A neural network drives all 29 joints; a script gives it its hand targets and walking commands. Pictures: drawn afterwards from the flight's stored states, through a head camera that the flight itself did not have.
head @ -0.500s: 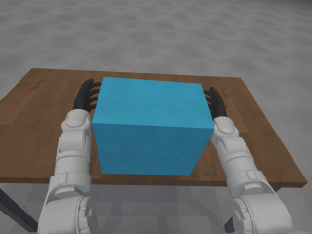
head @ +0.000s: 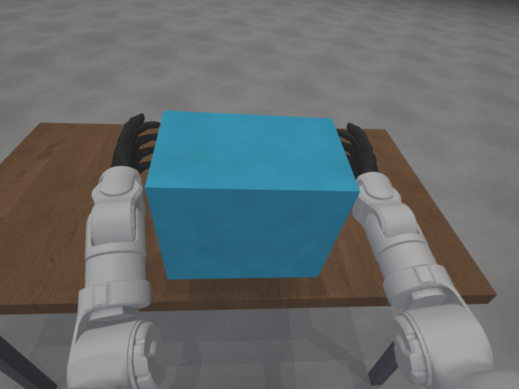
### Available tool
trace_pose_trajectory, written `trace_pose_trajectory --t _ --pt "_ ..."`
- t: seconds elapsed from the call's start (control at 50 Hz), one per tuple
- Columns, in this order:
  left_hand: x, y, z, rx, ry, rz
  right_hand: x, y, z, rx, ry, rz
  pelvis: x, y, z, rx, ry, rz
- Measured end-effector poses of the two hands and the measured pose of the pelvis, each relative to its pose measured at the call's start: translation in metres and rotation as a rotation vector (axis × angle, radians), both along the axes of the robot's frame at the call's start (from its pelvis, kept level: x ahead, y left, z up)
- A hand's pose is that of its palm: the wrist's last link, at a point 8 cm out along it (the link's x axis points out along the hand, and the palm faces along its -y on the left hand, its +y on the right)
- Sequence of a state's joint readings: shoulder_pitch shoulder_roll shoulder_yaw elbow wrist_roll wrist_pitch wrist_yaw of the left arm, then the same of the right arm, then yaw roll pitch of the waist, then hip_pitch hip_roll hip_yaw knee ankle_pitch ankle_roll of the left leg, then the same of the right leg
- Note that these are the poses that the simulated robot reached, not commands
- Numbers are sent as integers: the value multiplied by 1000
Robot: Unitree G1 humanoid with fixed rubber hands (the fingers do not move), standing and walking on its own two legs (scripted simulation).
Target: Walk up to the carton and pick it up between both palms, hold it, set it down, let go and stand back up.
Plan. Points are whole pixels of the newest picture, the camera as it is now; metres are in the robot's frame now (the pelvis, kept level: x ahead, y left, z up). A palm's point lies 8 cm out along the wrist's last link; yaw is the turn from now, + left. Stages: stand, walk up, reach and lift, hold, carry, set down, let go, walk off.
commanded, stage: reach and lift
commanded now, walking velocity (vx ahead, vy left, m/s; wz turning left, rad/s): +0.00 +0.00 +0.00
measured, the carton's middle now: (247, 201) +0.37 +0.01 +0.12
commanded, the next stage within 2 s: hold in 1.18 s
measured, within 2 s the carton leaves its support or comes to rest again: neither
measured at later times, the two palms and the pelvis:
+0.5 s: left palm (120, 157) +0.36 +0.19 +0.22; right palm (370, 155) +0.36 -0.17 +0.22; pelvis -0.01 +0.00 +0.00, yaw +0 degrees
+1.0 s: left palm (120, 141) +0.37 +0.19 +0.24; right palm (376, 134) +0.37 -0.17 +0.25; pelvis +0.01 +0.00 +0.00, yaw -1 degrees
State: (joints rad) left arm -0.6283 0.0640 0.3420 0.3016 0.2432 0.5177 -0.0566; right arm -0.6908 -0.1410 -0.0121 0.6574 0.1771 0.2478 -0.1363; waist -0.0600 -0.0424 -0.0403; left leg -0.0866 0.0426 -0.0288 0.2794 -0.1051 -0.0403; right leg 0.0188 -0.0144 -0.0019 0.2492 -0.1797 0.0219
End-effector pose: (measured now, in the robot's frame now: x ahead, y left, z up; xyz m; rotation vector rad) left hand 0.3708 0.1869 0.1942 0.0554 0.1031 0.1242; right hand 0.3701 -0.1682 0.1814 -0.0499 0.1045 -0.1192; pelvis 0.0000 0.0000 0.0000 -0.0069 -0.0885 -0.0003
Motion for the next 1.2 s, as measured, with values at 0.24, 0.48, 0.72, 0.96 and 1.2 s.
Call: trace_pose_trajectory --t 0.24,0.48,0.72,0.96,1.2 --pt "-8 -1 19 -4 -22 2 -6 -1 26 8 -24 0 0 3 0 1 -25 -9" --pt "-12 2 27 -2 -3 7 -8 1 38 11 -7 7 -6 3 0 1 -24 -6" --pt "-5 -5 42 5 -4 -1 -3 -5 52 15 -11 0 -3 4 0 2 -7 -11" --pt "-4 -2 48 -8 -12 9 2 -2 68 12 -19 10 5 1 0 2 -15 -10" --pt "-10 -5 56 -6 -15 6 -4 -5 76 23 -23 8 3 0 0 0 -17 -11"
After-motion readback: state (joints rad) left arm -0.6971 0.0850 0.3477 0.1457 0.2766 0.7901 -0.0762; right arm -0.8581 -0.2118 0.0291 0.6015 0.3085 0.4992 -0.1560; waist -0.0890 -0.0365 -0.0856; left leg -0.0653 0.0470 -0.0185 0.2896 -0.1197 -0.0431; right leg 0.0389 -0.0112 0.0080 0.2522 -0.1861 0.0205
